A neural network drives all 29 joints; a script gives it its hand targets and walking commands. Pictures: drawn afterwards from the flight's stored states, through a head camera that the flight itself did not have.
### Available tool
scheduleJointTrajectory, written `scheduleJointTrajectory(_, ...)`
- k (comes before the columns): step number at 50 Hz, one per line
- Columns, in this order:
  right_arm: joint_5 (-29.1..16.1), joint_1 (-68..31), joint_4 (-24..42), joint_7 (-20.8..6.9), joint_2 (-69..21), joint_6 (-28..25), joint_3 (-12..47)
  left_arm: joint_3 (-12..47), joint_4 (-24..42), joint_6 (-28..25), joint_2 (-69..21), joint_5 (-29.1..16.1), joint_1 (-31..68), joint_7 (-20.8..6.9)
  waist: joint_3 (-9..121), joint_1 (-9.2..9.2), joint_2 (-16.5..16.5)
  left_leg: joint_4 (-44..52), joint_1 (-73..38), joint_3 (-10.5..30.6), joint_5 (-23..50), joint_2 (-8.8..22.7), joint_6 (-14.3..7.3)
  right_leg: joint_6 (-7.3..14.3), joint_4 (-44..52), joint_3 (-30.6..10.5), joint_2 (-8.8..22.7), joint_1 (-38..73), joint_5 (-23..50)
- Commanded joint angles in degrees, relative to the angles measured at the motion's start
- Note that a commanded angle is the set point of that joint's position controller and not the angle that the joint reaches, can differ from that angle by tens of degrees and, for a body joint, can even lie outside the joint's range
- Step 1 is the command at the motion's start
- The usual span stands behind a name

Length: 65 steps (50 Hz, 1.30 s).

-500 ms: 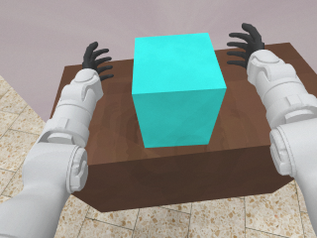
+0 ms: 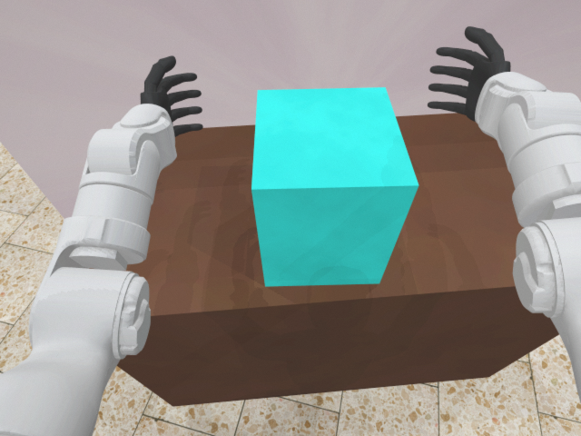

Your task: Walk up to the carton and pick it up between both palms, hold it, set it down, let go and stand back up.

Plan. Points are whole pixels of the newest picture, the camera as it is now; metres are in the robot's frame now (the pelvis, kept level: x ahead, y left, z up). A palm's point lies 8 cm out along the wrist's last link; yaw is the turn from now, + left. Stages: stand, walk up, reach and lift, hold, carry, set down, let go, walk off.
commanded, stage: set down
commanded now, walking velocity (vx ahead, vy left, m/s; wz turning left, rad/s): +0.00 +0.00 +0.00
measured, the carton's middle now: (322, 192) +0.50 +0.01 +0.03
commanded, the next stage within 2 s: let go in 1.62 s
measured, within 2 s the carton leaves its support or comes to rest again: neither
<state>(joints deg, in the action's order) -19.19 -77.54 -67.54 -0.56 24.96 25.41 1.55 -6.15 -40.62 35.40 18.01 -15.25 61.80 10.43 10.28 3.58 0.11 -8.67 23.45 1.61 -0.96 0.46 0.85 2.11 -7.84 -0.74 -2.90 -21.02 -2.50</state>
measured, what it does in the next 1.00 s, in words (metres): stands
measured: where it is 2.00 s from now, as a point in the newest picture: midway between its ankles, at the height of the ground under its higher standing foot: outside the picture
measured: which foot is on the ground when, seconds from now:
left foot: down 0.00-1.00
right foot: down 0.00-1.00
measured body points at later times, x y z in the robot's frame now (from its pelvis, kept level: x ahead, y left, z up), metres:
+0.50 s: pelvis -0.01 -0.01 +0.00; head +0.04 -0.01 +0.45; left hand +0.41 +0.22 +0.14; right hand +0.45 -0.19 +0.15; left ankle +0.01 +0.13 -0.75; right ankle -0.01 -0.09 -0.75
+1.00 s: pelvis +0.00 +0.00 +0.00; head +0.03 +0.01 +0.45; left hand +0.34 +0.21 +0.08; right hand +0.38 -0.21 +0.08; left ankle +0.01 +0.13 -0.75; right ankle -0.01 -0.09 -0.75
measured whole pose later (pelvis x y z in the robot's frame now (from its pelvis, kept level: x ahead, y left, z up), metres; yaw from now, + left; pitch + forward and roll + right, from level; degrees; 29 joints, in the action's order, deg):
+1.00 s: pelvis +0.00 +0.00 +0.00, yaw -1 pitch +3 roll +0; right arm -18.3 -24.9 -27.3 -2.5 20.7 13.3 0.3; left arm -8.4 -6.0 28.4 7.0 -7.4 17.5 8.7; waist -0.5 2.3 1.7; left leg -11.4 9.9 0.9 -4.3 -0.1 0.7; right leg 2.4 -14.5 -1.9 -2.6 -9.5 -7.7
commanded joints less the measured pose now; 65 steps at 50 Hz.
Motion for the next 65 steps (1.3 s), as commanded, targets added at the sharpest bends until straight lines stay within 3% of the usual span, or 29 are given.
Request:
scheduleJointTrajectory(1, -1.14, -26.44, 15.88, -0.39, 10.94, -3.04, -0.48, -4.80, 16.11, -1.56, 10.48, 2.49, 28.45, -0.78, 39.46, 0.87, 0.98, -5.79, -24.82, -0.33, 26.50, -2.09, 3.44, -5.02, -4.68, 0.07, -0.64, 19.92, 28.97)
scheduleJointTrajectory(6, -1.24, -20.52, 18.03, -0.68, 9.95, -2.50, -0.42, -5.79, 18.03, -0.33, 9.30, 3.19, 23.41, -2.31, 34.31, 0.34, 1.75, -5.75, -26.26, -0.06, 25.16, -2.42, 3.15, -5.02, -3.95, -0.05, -0.82, 20.18, 27.04)
scheduleJointTrajectory(9, -1.60, -17.40, 23.87, -0.60, 10.56, -3.12, -0.58, -6.85, 21.75, -0.19, 8.72, 4.18, 19.59, -2.74, 35.45, 0.04, 2.55, -5.02, -26.38, -0.05, 26.93, -2.28, 2.75, -5.08, -4.72, -0.63, -0.75, 23.95, 31.49)
scheduleJointTrajectory(11, -0.82, -15.18, 25.76, -0.56, 11.59, -3.42, -1.76, -7.07, 22.56, 0.20, 7.76, 5.06, 17.66, -3.10, 34.06, -0.55, 2.01, -4.62, -25.50, -0.44, 25.12, -2.49, 3.11, -5.09, -4.91, -0.55, -0.70, 25.36, 30.32)
scheduleJointTrajectory(14, -1.65, -10.55, 32.22, -0.47, 8.60, -4.24, -0.45, -8.53, 26.83, -0.67, 7.39, 5.73, 12.96, -3.70, 32.54, 0.30, 3.87, -3.71, -24.17, -0.71, 23.53, -2.55, 1.68, -5.51, -5.63, -1.43, -0.03, 28.29, 31.81)
scheduleJointTrajectory(16, -0.81, -8.42, 35.77, -0.18, 9.16, -4.76, -1.89, -8.71, 30.10, -1.06, 6.54, 6.35, 11.44, -3.82, 33.07, -0.17, 1.72, -3.37, -24.43, -0.72, 23.71, -2.68, 1.71, -4.96, -5.67, -1.72, 0.16, 28.94, 30.80)
scheduleJointTrajectory(17, -0.60, -7.80, 37.22, -0.04, 9.10, -4.99, -2.12, -8.85, 31.18, -1.11, 6.24, 6.41, 10.33, -3.86, 32.57, -0.11, 2.26, -3.23, -24.51, -0.84, 22.96, -2.83, 1.72, -4.86, -5.99, -1.65, 0.33, 28.79, 30.24)
scheduleJointTrajectory(19, 0.98, -5.05, 36.07, 0.29, 9.35, -4.71, -3.60, -9.29, 30.43, -1.16, 6.04, 6.86, 9.71, -3.88, 28.89, -1.12, 2.50, -2.79, -23.02, -1.35, 16.58, -2.80, 1.52, -5.05, -5.55, -1.40, 0.13, 27.43, 23.21)
scheduleJointTrajectory(24, -0.44, -3.01, 37.67, 0.15, 7.00, -5.63, -3.27, -7.13, 31.56, -3.27, 5.15, 4.90, 9.92, -2.15, 25.46, -0.06, 1.66, -4.21, -20.76, -1.40, 8.62, -2.39, 0.42, -3.98, -5.73, -1.75, 0.55, 22.05, 10.22)
scheduleJointTrajectory(27, 0.99, 1.12, 39.25, 0.33, 8.45, -7.00, -5.10, -6.27, 33.00, -4.84, 3.32, 4.45, 5.74, -1.91, 29.12, -1.50, 2.98, -5.52, -22.40, -1.09, 11.00, -2.30, 0.42, -3.82, -6.68, -1.53, 0.76, 22.75, 12.61)
scheduleJointTrajectory(31, 1.92, 11.22, 41.57, 0.31, 9.12, -9.01, -5.83, -5.43, 36.95, -5.25, -0.10, 6.96, -5.66, -2.91, 29.26, -2.52, 0.14, -5.89, -25.30, -1.06, 18.59, -3.21, 1.58, -3.14, -7.27, -1.48, 0.17, 25.96, 21.77)
scheduleJointTrajectory(32, 2.00, 12.84, 43.02, 0.50, 8.45, -9.62, -5.23, -6.07, 38.31, -5.12, -0.16, 7.19, -7.93, -3.43, 29.30, -2.50, 1.06, -6.01, -25.62, -1.22, 19.82, -3.33, 1.37, -3.33, -7.60, -1.74, 0.37, 27.12, 24.64)
scheduleJointTrajectory(34, 2.45, 15.52, 45.04, 0.38, 8.60, -10.13, -6.52, -6.15, 41.52, -5.05, -0.89, 8.65, -10.08, -3.68, 26.11, -2.79, 0.35, -4.75, -24.68, -1.06, 19.22, -3.05, 1.84, -3.10, -6.71, -1.56, -0.14, 26.71, 22.35)
scheduleJointTrajectory(38, 2.18, 20.78, 49.37, -0.54, 6.80, -11.23, -4.99, -6.49, 43.90, -5.29, -3.08, 9.50, -15.82, -3.30, 18.31, -1.29, 3.39, -3.32, -22.53, -1.53, 13.10, -2.82, 1.49, -2.97, -6.74, -1.20, 0.28, 25.81, 16.45)
scheduleJointTrajectory(40, 1.54, 21.27, 49.90, -0.90, 6.15, -11.57, -4.80, -6.59, 44.07, -5.74, -2.51, 9.48, -15.57, -2.87, 15.11, -0.43, 2.99, -3.16, -20.51, -2.24, 8.74, -2.55, 0.63, -3.01, -7.01, -1.49, 0.58, 24.52, 11.57)
scheduleJointTrajectory(43, 1.25, 24.10, 51.40, -1.68, 5.78, -12.86, -4.81, -4.34, 45.50, -7.52, -4.02, 8.04, -16.91, -1.96, 14.57, -0.34, 2.56, -3.40, -20.97, -2.05, 6.29, -2.01, 0.31, -2.29, -7.14, -1.61, 0.91, 22.62, 7.20)
scheduleJointTrajectory(47, 0.52, 31.91, 52.60, -2.00, 6.14, -15.88, -5.32, -1.86, 48.44, -10.99, -5.90, 7.65, -22.77, -1.63, 18.16, -1.36, -0.26, -5.42, -24.06, -2.23, 11.84, -2.28, 0.88, -1.92, -7.85, -1.75, 0.96, 22.03, 11.21)
scheduleJointTrajectory(51, 1.41, 40.02, 55.00, -1.68, 6.08, -18.40, -4.89, -2.18, 45.95, -13.13, -7.01, 8.79, -32.39, -2.54, 16.04, -1.67, 1.64, -5.38, -23.42, -1.91, 13.10, -2.92, 0.39, -2.43, -8.14, -2.21, 1.11, 24.98, 15.56)
scheduleJointTrajectory(52, 1.69, 41.11, 55.07, -1.77, 5.28, -18.80, -4.84, -2.72, 46.11, -13.67, -6.85, 9.91, -33.03, -2.62, 14.34, -1.24, 1.83, -4.87, -22.84, -1.69, 12.92, -2.86, 0.35, -2.61, -7.97, -2.21, 0.81, 24.84, 15.15)
scheduleJointTrajectory(53, 2.65, 43.05, 55.47, -1.70, 6.15, -19.42, -5.57, -2.46, 47.14, -14.24, -7.49, 10.27, -34.53, -2.64, 14.23, -2.25, 2.14, -4.68, -23.18, -1.72, 12.01, -2.89, 0.55, -2.46, -7.94, -1.98, 0.79, 25.11, 14.45)
scheduleJointTrajectory(56, 2.54, 45.72, 58.46, -1.95, 4.89, -21.70, -4.72, -2.16, 48.05, -16.95, -7.91, 10.91, -36.99, -2.33, 11.83, -1.06, 4.11, -4.53, -22.40, -1.35, 11.89, -2.67, 0.44, -2.38, -7.98, -1.67, 1.04, 23.40, 13.84)
scheduleJointTrajectory(57, 3.13, 45.45, 58.72, -2.08, 5.60, -22.49, -5.87, -1.88, 48.98, -18.15, -7.93, 10.60, -35.36, -1.99, 12.15, -1.89, 3.64, -4.67, -22.10, -1.34, 11.58, -2.49, 0.54, -2.25, -8.10, -1.57, 0.81, 22.85, 13.35)
scheduleJointTrajectory(61, 3.27, 49.62, 61.81, -2.89, 4.07, -25.93, -5.41, -0.82, 48.49, -23.65, -8.18, 10.45, -38.26, -0.92, 12.38, -1.15, 3.97, -5.19, -21.62, -1.08, 9.35, -2.36, -0.31, -1.84, -8.48, -2.03, 1.47, 21.27, 10.75)
scheduleJointTrajectory(65, 3.27, 56.76, 57.01, -3.15, 4.01, -27.68, -4.75, 2.23, 43.22, -26.86, -9.35, 10.05, -43.80, -1.41, 8.98, -3.26, 4.00, -5.59, -20.25, -0.90, 6.75, -2.57, -0.01, -1.82, -8.06, -1.98, 1.44, 20.88, 11.43)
